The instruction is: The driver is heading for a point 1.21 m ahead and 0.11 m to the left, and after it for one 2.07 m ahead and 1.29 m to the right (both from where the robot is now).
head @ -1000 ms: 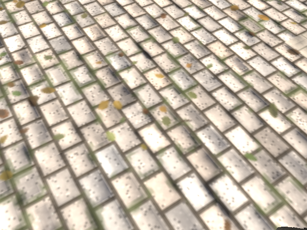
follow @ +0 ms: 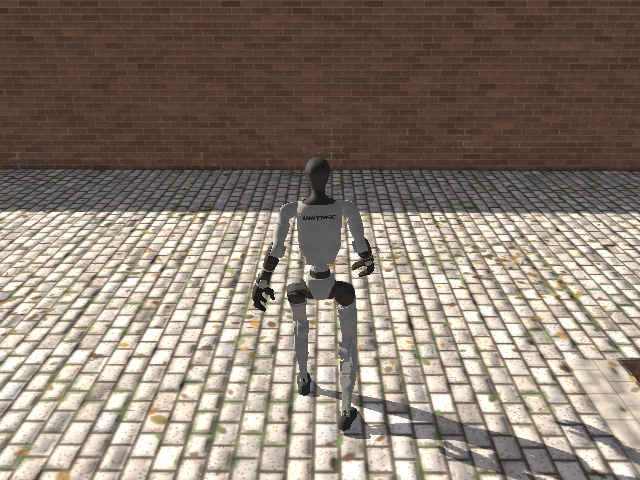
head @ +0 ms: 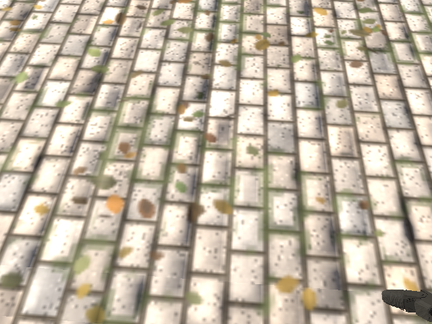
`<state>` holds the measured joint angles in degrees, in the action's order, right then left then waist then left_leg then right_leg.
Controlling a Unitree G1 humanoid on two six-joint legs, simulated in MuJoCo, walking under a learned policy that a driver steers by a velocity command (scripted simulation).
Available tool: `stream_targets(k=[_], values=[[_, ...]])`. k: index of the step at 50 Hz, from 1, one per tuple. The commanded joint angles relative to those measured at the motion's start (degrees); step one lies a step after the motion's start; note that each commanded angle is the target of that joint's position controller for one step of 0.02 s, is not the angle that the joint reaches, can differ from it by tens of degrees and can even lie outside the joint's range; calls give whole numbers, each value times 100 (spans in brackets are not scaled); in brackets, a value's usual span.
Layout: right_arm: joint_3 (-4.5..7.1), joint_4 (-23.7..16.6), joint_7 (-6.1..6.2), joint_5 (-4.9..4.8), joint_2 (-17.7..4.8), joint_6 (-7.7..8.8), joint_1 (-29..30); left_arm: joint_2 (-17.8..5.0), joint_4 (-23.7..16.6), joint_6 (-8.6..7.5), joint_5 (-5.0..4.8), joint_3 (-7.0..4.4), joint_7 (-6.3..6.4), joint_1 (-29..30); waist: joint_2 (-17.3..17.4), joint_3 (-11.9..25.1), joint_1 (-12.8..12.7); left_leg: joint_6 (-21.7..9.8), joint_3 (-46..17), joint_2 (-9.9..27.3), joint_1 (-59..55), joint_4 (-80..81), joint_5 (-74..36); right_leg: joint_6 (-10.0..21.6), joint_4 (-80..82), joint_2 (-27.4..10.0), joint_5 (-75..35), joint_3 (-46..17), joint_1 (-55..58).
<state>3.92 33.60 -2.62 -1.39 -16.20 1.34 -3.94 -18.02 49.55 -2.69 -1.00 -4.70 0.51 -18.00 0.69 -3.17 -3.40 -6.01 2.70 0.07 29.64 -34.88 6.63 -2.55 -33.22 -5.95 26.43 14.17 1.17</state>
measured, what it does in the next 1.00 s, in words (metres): walks ahead: right foot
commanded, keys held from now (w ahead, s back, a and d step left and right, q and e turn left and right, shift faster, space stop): w+q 0.04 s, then w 0.96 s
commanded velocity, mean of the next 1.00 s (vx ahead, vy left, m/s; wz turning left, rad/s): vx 0.50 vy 0.00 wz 0.16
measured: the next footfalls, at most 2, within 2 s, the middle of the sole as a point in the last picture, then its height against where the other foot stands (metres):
right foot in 0.50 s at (269, 310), level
left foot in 1.04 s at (186, 222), level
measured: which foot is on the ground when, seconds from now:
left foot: down 0.00-0.50, up 0.52-1.00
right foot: down 0.00-0.00, up 0.02-0.48, down 0.50-1.00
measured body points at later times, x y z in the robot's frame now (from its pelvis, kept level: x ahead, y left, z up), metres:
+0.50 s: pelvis +0.30 -0.02 +0.01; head +0.32 -0.01 +0.46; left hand +0.48 +0.25 -0.07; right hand +0.35 -0.30 -0.11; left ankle +0.12 +0.08 -0.71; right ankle +0.44 -0.11 -0.72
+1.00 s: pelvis +0.57 +0.02 +0.02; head +0.60 +0.03 +0.47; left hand +0.53 +0.30 -0.11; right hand +0.83 -0.17 -0.06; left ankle +0.71 +0.17 -0.70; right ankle +0.44 -0.11 -0.71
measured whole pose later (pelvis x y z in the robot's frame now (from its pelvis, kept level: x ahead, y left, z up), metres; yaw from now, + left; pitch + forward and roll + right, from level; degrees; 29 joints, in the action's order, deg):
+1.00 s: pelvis +0.57 +0.02 +0.02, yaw +7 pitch +3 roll -2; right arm 1.8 38.9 -2.4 -0.8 -14.3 4.7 -2.8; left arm -16.8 50.1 -3.1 -1.2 -2.8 -0.3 -21.9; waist 1.5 -0.8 -5.2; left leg -1.8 -0.3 2.8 32.4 -29.4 0.1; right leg 1.1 -14.2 2.1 20.3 1.9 3.3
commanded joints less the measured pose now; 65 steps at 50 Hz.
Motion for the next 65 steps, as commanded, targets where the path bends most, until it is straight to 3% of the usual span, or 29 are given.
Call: stream_targets(k=[1,2,3,4,6,9,14,20,23,24,25,26,27,28,30,31,35,42,46,49,51,52,53,54,55,56,57,61,65], values=[[581,-48,117,-12,-1881,65,-2060,-216,-899,-316,141,135,-41,-28,1419,2555,739,-1985,-5123,1981,-5392,1472,1121,138,-4619,813,928,-1409,-4268],[433,-9,68,29,-1347,147,-2041,-764,-1017,-464,-90,0,-114,668,621,2152,1067,-1613,-4570,1824,-5192,1754,1185,224,-4755,469,455,-1956,-4899],[349,59,70,37,-1099,198,-1830,-734,-1054,-536,-160,29,-146,808,496,1445,918,-1379,-3659,1642,-4425,1756,796,333,-4352,226,-55,-1843,-4946],[280,31,81,35,-915,214,-1412,-654,-941,-542,-43,44,-103,761,2,1051,632,-1155,-3008,1394,-3541,1758,233,319,-3849,-36,-468,-1816,-4564],[161,-70,119,138,-642,229,-926,-707,-827,-414,79,-10,-104,552,213,754,283,-1028,-2332,1118,-2453,1987,-787,228,-3311,-268,-867,-1805,-3822],[172,98,184,130,-755,311,-1003,-467,-801,-254,138,41,-99,539,193,615,215,-1087,-1787,1000,-1903,2274,-1473,10,-2745,-226,-1318,-1643,-3645],[164,392,285,101,-836,310,-1331,-229,-1025,-262,113,147,-143,1471,263,258,579,-738,-1147,704,-1890,2404,-1043,-63,-834,-27,-3100,-1549,-3657],[193,782,288,45,-943,252,-1833,-314,-1297,-354,42,149,-316,2134,340,-52,818,-637,-1452,1190,-2786,2074,-786,256,232,212,-3006,-1567,-3812],[222,859,324,45,-1011,172,-1766,-460,-1246,-386,60,86,-350,1723,512,131,548,-439,-1494,1282,-3184,1550,-1935,529,440,401,-2308,-1406,-3254],[209,847,331,52,-1006,143,-1658,-587,-1101,-394,79,4,-319,1178,491,472,228,-319,-1313,1069,-3140,918,-2904,674,593,600,-2342,-1204,-2450],[134,804,340,103,-853,130,-1651,-847,-906,-398,118,-101,-279,334,350,1149,-146,-137,-1056,751,-2649,-208,-2950,913,392,358,-2669,-1392,-1065],[-11,677,327,142,-417,188,-2236,-1359,-826,-397,225,-217,-245,-444,-675,2177,-137,248,-773,70,-738,-2341,-1082,1681,273,-1001,-2445,-3364,1262],[-87,767,299,79,-227,291,-2552,-1229,-643,-356,124,-202,-299,-826,-1806,2682,-130,449,-1046,-567,624,-3599,2657,2150,1270,-1640,-1127,-5544,2173],[32,712,261,-32,-784,337,-1963,-803,-670,-335,3,-75,-281,-630,-1140,1934,-283,408,-1274,-207,1311,-4115,2532,1875,1535,-1515,-106,-5299,1755],[46,487,262,14,-841,375,-1106,-577,-787,-265,84,23,-238,159,-380,681,-65,367,-823,340,1342,-3664,1526,1577,1830,-1120,-683,-3963,56],[71,496,268,72,-783,354,-1092,-462,-821,-275,149,67,-243,360,-395,443,121,381,-811,528,1064,-3331,1218,1540,2000,-917,-1184,-3571,-525],[28,601,301,96,-460,219,-1334,-489,-718,-372,108,70,-228,410,-556,382,398,561,-682,721,685,-2659,755,1651,2429,-678,-2383,-2717,-1128],[-84,308,206,99,-190,339,-31,-716,-430,-266,21,16,-113,-114,-398,121,-25,672,-379,554,676,-301,-1190,1378,2546,-379,-3044,-1792,-829],[-91,101,72,39,-222,404,567,-787,-211,-141,-13,-7,-89,-494,-418,-67,-205,564,-344,400,780,341,-1090,1367,2322,-681,-3055,-1909,-178],[-45,54,-5,47,-373,440,505,-884,-131,-45,-35,-55,-40,-465,-524,20,-8,343,-322,279,531,624,-453,1233,1890,-894,-3787,-1979,318],[117,324,29,89,-669,448,-472,-929,-156,6,-39,-60,-7,-246,-557,643,588,87,-35,-32,-944,861,-368,1038,747,-643,-5395,-1716,236],[238,553,87,170,-985,444,-1352,-738,-239,11,32,26,18,-226,-397,1333,960,-159,-334,299,-2468,673,-938,811,-493,-322,-5112,-1514,-447],[352,606,144,336,-1580,420,-1946,-173,-422,-86,157,218,-12,-785,757,2319,833,-987,-2459,1858,-4912,422,-1825,377,-2726,460,-2716,-1265,-2628],[288,691,140,222,-1297,367,-2098,-128,-257,-187,113,260,-53,-979,1477,2971,855,-1558,-4064,2480,-5395,1100,-2222,192,-3964,1033,879,-1862,-3597],[166,630,144,163,-974,340,-1771,-720,-320,-240,-42,98,-81,-546,878,2246,920,-1295,-3290,2239,-4728,1150,-2440,223,-4374,692,840,-2184,-3968],[98,593,156,155,-777,327,-1344,-695,-448,-241,-91,101,-80,-102,584,1567,763,-1089,-2405,1986,-3927,1161,-2971,222,-4189,417,518,-1979,-4062],[31,611,132,146,-579,332,-981,-616,-461,-191,-11,102,-55,85,218,1083,561,-928,-1845,1675,-3131,1330,-3257,175,-3751,204,224,-1817,-3934],[-5,753,113,272,-480,414,-377,-214,-325,123,87,137,38,-297,450,857,-12,-859,-887,1256,-1475,1903,-3753,-49,-2534,52,-599,-1689,-2565],[22,1017,208,256,-638,350,-344,-119,-408,167,149,193,68,194,510,962,121,-720,-429,1076,-1444,1950,-3539,-59,-1081,106,-1740,-1584,-2143]])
